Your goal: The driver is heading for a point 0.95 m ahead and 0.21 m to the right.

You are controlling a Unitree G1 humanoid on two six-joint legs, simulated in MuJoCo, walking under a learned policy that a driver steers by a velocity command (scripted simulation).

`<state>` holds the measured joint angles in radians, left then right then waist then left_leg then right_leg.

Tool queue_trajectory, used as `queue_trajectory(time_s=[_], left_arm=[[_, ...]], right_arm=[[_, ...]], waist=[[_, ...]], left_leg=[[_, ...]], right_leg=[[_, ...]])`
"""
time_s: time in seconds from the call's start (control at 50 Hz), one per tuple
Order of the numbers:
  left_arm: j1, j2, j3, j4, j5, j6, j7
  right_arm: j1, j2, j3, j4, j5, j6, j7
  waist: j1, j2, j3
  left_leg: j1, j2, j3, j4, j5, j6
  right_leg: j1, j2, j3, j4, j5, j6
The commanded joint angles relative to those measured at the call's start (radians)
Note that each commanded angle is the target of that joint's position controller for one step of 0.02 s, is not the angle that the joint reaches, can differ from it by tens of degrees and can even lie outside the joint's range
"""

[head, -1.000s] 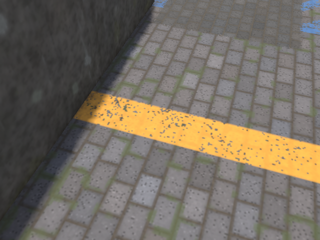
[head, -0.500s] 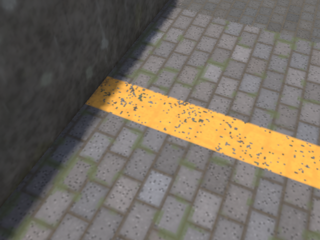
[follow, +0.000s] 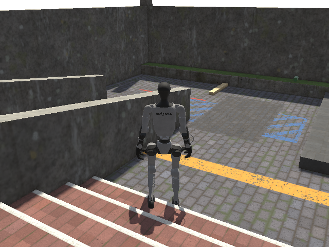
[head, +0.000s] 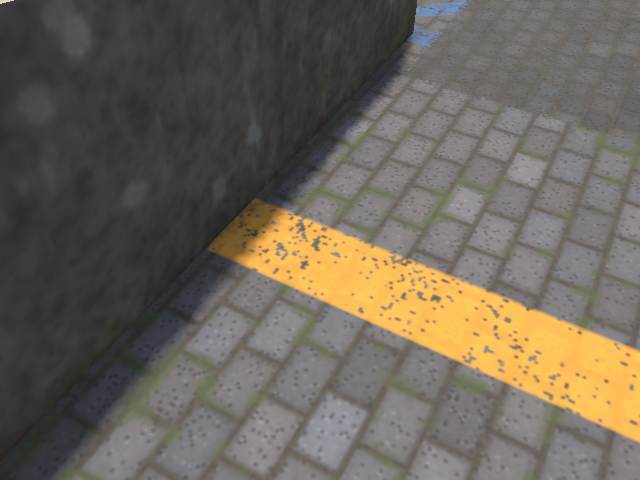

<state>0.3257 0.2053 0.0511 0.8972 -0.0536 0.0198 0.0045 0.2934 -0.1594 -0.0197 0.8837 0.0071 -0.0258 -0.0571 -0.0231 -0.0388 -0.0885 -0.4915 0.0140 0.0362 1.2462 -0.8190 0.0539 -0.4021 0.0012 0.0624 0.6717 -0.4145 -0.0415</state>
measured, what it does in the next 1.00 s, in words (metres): walks ahead: right foot 0.12 m lower, then left foot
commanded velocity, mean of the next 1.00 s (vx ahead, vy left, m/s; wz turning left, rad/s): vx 0.46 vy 0.00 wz -0.02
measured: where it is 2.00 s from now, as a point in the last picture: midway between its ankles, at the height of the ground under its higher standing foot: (398, 332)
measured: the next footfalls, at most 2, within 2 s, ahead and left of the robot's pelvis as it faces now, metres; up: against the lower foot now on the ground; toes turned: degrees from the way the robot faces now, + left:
right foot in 0.28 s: +0.19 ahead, -0.17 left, -0.12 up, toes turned -1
left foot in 0.76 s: +0.56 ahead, +0.00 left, -0.12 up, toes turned +0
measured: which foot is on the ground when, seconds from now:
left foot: down 0.00-0.26, up 0.28-0.74, down 0.76-1.00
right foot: up 0.00-0.26, down 0.28-0.78, up 0.80-1.00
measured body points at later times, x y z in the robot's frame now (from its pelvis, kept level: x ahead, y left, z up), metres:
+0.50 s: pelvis +0.21 -0.09 -0.02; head +0.23 -0.11 +0.43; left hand +0.21 +0.14 -0.16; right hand +0.35 -0.33 -0.14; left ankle +0.28 +0.06 -0.64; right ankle +0.15 -0.17 -0.75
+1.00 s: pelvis +0.50 -0.06 -0.01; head +0.53 -0.06 +0.44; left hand +0.63 +0.20 -0.13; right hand +0.56 -0.33 -0.14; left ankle +0.52 +0.00 -0.75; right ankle +0.56 -0.25 -0.67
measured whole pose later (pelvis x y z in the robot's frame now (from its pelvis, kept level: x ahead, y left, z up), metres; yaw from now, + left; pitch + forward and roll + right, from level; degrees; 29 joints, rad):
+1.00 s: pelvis +0.50 -0.06 -0.01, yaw -3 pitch +1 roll +1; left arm 0.19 0.26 0.08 0.88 -0.02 -0.06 0.02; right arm 0.23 -0.23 -0.07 0.92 -0.01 -0.11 0.02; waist -0.02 -0.04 0.04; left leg -0.18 -0.09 0.07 0.29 -0.13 0.10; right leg -0.66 -0.12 0.08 1.08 -0.22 -0.03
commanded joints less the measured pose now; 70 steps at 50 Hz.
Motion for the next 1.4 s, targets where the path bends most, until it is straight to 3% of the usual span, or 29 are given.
queue_trajectory(time_s=[0.02, 0.08, 0.14, 0.2, 0.26, 0.28, 0.3, 0.32, 0.34, 0.38, 0.42, 0.5, 0.66, 0.72, 0.76, 0.78, 0.8, 0.82, 0.86, 0.94, 1.0, 1.12, 1.22, 1.3, 1.32, 1.34, 1.36, 1.38, 1.4], left_arm=[[-0.365, 0.052, 0.025, -0.165, 0.002, -0.090, -0.019], [-0.223, 0.069, 0.039, -0.104, 0.014, -0.074, -0.032], [-0.300, 0.019, 0.016, -0.137, 0.001, -0.044, -0.050], [-0.299, 0.052, 0.029, -0.143, -0.010, -0.036, -0.045], [-0.032, 0.122, 0.074, -0.038, 0.012, -0.054, -0.038], [0.156, 0.135, 0.081, 0.016, 0.028, -0.056, -0.042], [0.209, 0.135, 0.055, 0.042, 0.059, -0.062, -0.050], [0.179, 0.130, 0.029, 0.029, 0.058, -0.060, -0.054], [0.200, 0.244, 0.063, 0.055, 0.048, -0.054, -0.057], [-0.043, 0.080, 0.012, -0.017, 0.050, -0.067, -0.054], [-0.126, 0.090, -0.002, -0.014, 0.060, -0.108, -0.043], [-0.025, 0.113, 0.003, 0.028, 0.054, -0.117, 0.011], [0.188, 0.106, 0.019, 0.102, 0.030, -0.084, 0.027], [0.140, 0.152, 0.038, 0.086, 0.042, -0.079, 0.020], [0.058, 0.159, 0.036, 0.047, 0.060, -0.074, 0.010], [0.132, 0.072, 0.011, 0.029, 0.064, -0.090, 0.000], [0.177, 0.067, 0.000, 0.046, 0.048, -0.118, -0.016], [0.099, 0.147, 0.026, 0.022, 0.022, -0.132, -0.019], [-0.026, 0.151, 0.033, -0.014, 0.021, -0.129, -0.001], [0.012, 0.074, 0.027, -0.017, 0.032, -0.084, 0.014], [-0.091, 0.099, 0.034, -0.058, 0.036, -0.073, 0.017], [-0.279, 0.082, 0.021, -0.120, 0.042, -0.086, -0.015], [-0.426, 0.081, 0.005, -0.203, 0.038, -0.085, -0.056], [-0.271, 0.153, 0.038, -0.205, 0.038, -0.076, -0.071], [-0.093, 0.209, 0.070, -0.161, 0.034, -0.074, -0.064], [0.073, 0.316, 0.104, -0.129, 0.035, -0.065, -0.039], [0.020, 0.353, 0.102, -0.159, 0.028, -0.071, -0.037], [0.041, 0.264, 0.074, -0.166, 0.047, -0.068, -0.031], [-0.018, 0.208, 0.059, -0.171, 0.058, -0.073, -0.027]], right_arm=[[0.172, -0.217, -0.077, 0.026, 0.006, -0.085, -0.013], [0.086, -0.145, -0.061, 0.040, 0.009, -0.060, 0.008], [0.029, -0.174, -0.072, 0.029, 0.007, -0.035, 0.011], [0.022, -0.212, -0.085, 0.038, 0.015, -0.036, 0.005], [0.072, -0.197, -0.082, 0.070, 0.009, -0.040, 0.018], [0.065, -0.159, -0.075, 0.075, -0.001, -0.050, 0.026], [0.034, -0.020, -0.047, 0.053, -0.011, -0.074, 0.030], [0.165, -0.003, -0.037, 0.043, 0.014, -0.104, 0.040], [0.193, -0.043, -0.040, -0.031, 0.060, -0.124, 0.035], [-0.050, -0.151, -0.057, -0.072, 0.039, -0.097, -0.003], [-0.028, -0.142, -0.062, -0.090, 0.015, -0.083, 0.000], [-0.208, -0.105, -0.056, -0.155, -0.014, -0.081, 0.021], [-0.529, -0.063, -0.034, -0.230, 0.023, -0.084, 0.104], [-0.440, -0.132, -0.057, -0.210, 0.018, -0.088, 0.103], [-0.078, -0.222, -0.096, -0.112, 0.006, -0.083, 0.088], [0.090, -0.301, -0.114, -0.082, -0.019, -0.077, 0.077], [0.116, -0.264, -0.097, -0.060, -0.013, -0.069, 0.075], [0.000, -0.215, -0.083, -0.078, 0.000, -0.063, 0.068], [-0.173, -0.164, -0.067, -0.101, 0.000, -0.074, 0.072], [-0.172, -0.154, -0.062, -0.059, -0.011, -0.105, 0.081], [-0.123, -0.197, -0.072, -0.022, -0.017, -0.109, 0.067], [-0.044, -0.217, -0.062, 0.020, -0.009, -0.103, 0.049], [0.039, -0.247, -0.067, 0.055, -0.005, -0.073, 0.046], [-0.005, -0.303, -0.083, 0.032, 0.006, -0.044, 0.030], [-0.023, -0.300, -0.080, 0.022, 0.008, -0.039, 0.024], [-0.010, -0.277, -0.069, -0.010, -0.013, -0.051, 0.021], [0.068, -0.150, -0.027, -0.048, -0.018, -0.088, 0.046], [-0.019, -0.253, -0.051, -0.054, 0.012, -0.131, 0.066], [-0.088, -0.275, -0.055, -0.075, 0.039, -0.139, 0.069]], waist=[[-0.136, 0.216, 0.238], [-0.027, 0.169, 0.155], [-0.028, 0.171, 0.140], [-0.011, 0.183, 0.147], [0.104, 0.088, 0.023], [0.198, 0.036, -0.033], [0.192, -0.116, -0.012], [0.103, -0.196, -0.062], [0.065, -0.285, -0.141], [0.052, 0.018, 0.063], [-0.039, -0.025, 0.110], [0.005, -0.037, 0.126], [0.105, -0.013, 0.168], [0.027, -0.063, 0.080], [-0.141, -0.064, -0.124], [-0.132, 0.146, -0.289], [-0.110, 0.272, -0.384], [-0.092, 0.209, -0.208], [-0.015, 0.029, 0.014], [0.059, 0.077, 0.055], [0.038, 0.083, 0.101], [-0.027, 0.083, 0.125], [-0.070, 0.072, 0.169], [0.047, 0.154, 0.052], [0.140, 0.132, -0.033], [0.188, -0.012, -0.152], [0.086, -0.248, -0.272], [0.152, -0.141, -0.291], [0.143, -0.080, -0.174]], left_leg=[[0.364, 0.361, -0.900, -0.638, 0.310, 0.334], [0.161, 0.275, -0.543, -0.552, 0.356, 0.195], [-0.152, 0.158, -0.222, -0.654, 0.211, 0.100], [-0.025, 0.170, -0.193, -0.589, 0.304, 0.069], [0.133, 0.113, -0.090, -0.145, 0.752, 0.026], [-0.084, 0.073, -0.085, 0.192, 0.561, 0.010], [-0.393, -0.002, -0.134, 0.627, 0.062, 0.012], [-0.517, -0.010, -0.220, 0.735, 0.097, 0.034], [-0.619, -0.012, -0.127, 0.707, 0.250, 0.001], [-0.645, 0.100, -0.076, 0.543, 0.504, 0.000], [-0.552, 0.151, -0.149, 0.293, 0.672, -0.020], [-0.318, 0.113, -0.081, -0.276, 0.838, -0.065], [-0.242, 0.003, -0.016, -0.746, 0.906, 0.011], [-0.019, -0.056, 0.020, -0.762, 0.773, 0.060], [0.532, 0.004, -0.060, -0.706, 0.825, 0.147], [0.959, 0.264, -0.468, -0.716, 0.732, 0.294], [1.020, 0.377, -0.793, -0.877, 0.636, 0.354], [0.885, 0.332, -0.679, -0.923, 0.557, 0.298], [0.517, 0.259, -0.429, -1.003, 0.697, 0.227], [0.295, 0.217, -0.258, -1.109, 0.764, 0.199], [0.293, 0.199, -0.158, -1.137, 0.836, 0.170], [0.363, 0.163, 0.012, -1.125, 0.908, 0.093], [0.600, 0.246, 0.038, -1.034, 1.023, 0.088], [0.617, 0.251, 0.106, -0.729, 1.609, 0.051], [0.514, 0.220, 0.137, -0.512, 1.583, 0.020], [0.228, 0.161, 0.152, -0.173, 1.201, -0.020], [-0.200, -0.073, 0.029, 0.180, 0.296, -0.077], [-0.292, -0.022, -0.148, 0.239, 0.286, -0.048], [-0.305, 0.025, -0.132, 0.203, 0.354, -0.036]], right_leg=[[-0.742, -0.004, 0.201, 0.327, -0.133, -0.007], [-0.493, -0.048, 0.073, 0.328, 0.125, 0.031], [-0.001, 0.015, -0.106, 0.085, 0.365, 0.037], [0.093, 0.003, -0.119, -0.072, 0.357, 0.037], [0.385, 0.007, -0.175, -0.331, 0.552, -0.009], [0.656, -0.073, -0.078, -0.293, 0.539, -0.064], [0.715, -0.172, 0.067, -0.040, 0.769, -0.079], [0.706, -0.256, 0.166, 0.042, 1.069, -0.088], [0.703, -0.399, 0.492, -0.236, 0.585, -0.236], [0.451, -0.312, 0.412, -0.400, 0.129, -0.215], [0.255, -0.289, 0.334, -0.363, 0.389, -0.181], [0.155, -0.182, 0.126, -0.443, 0.619, -0.139], [0.499, -0.220, 0.058, -0.453, 0.688, -0.114], [0.542, -0.226, 0.038, -0.312, 1.058, -0.105], [0.298, -0.164, 0.007, 0.070, 1.060, -0.069], [-0.111, -0.005, -0.034, 0.488, 0.536, -0.005], [-0.257, 0.075, 0.083, 0.688, -0.138, -0.003], [-0.359, 0.007, 0.096, 0.728, -0.087, -0.009], [-0.303, -0.087, 0.038, 0.608, 0.061, -0.009], [-0.193, -0.153, 0.043, 0.481, 0.142, 0.006], [-0.298, -0.153, 0.060, 0.362, 0.307, 0.018], [-0.260, -0.097, -0.003, 0.035, 0.603, 0.009], [-0.368, -0.074, -0.055, -0.068, 0.445, -0.013], [-0.077, 0.039, -0.175, -0.081, 0.215, -0.082], [0.177, 0.062, -0.157, -0.154, 0.290, -0.125], [0.521, -0.119, 0.120, -0.142, 0.362, -0.200], [0.834, -0.351, 0.695, -0.286, 0.235, -0.416], [0.834, -0.349, 0.675, -0.346, 0.346, -0.383], [0.717, -0.316, 0.470, -0.321, 0.581, -0.334]])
